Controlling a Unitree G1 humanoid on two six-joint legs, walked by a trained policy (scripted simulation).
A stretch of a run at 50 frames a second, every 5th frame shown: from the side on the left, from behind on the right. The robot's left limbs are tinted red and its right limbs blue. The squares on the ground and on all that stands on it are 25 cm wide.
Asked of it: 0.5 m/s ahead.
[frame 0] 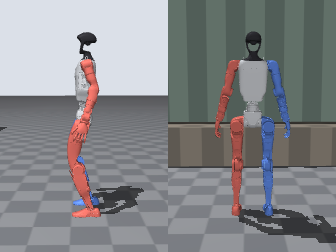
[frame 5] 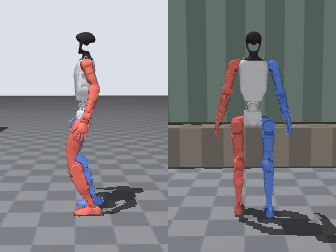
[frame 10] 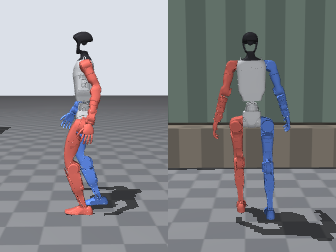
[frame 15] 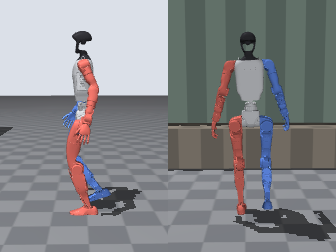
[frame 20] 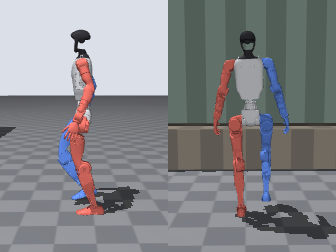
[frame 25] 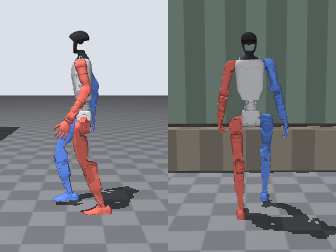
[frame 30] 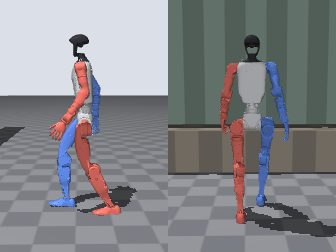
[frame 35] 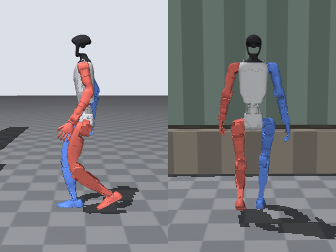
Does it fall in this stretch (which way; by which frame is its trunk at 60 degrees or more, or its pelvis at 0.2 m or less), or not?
no
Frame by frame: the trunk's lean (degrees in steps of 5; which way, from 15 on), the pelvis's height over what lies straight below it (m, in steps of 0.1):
0: 5, 0.8
5: 0, 0.8
10: 0, 0.8
15: 5, 0.8
20: 5, 0.8
25: 5, 0.8
30: 5, 0.8
35: 5, 0.8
